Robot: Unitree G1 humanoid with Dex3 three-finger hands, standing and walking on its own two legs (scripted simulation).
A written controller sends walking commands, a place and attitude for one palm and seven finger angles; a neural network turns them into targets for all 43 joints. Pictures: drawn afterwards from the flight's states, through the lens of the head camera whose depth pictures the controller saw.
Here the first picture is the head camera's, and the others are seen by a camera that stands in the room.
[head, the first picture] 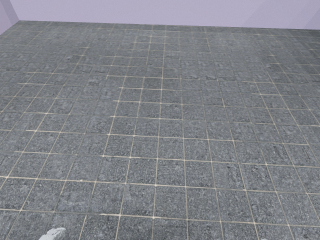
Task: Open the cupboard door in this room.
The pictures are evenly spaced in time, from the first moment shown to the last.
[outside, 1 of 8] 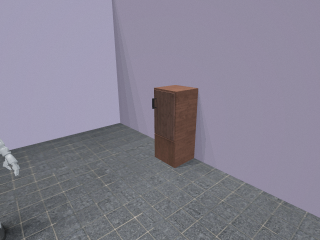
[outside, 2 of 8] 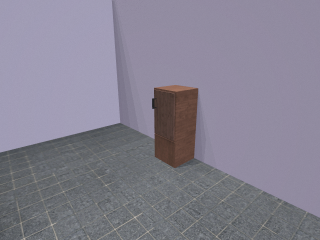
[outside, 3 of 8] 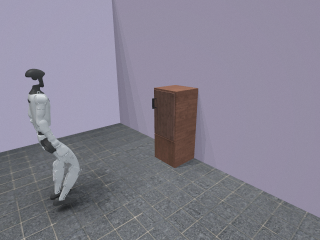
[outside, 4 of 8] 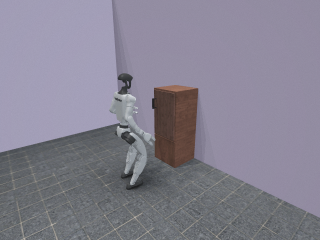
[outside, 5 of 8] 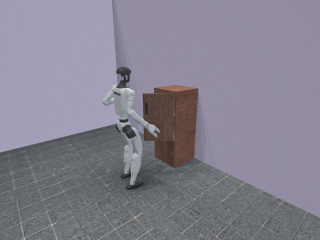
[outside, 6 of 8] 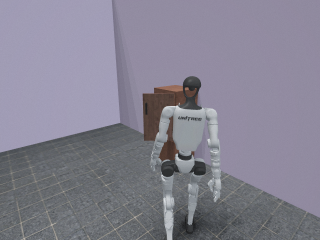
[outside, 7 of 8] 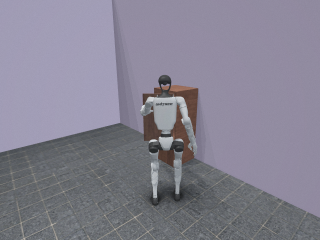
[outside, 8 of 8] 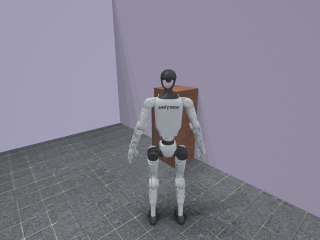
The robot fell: no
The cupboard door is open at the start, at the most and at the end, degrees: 0 98 97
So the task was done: yes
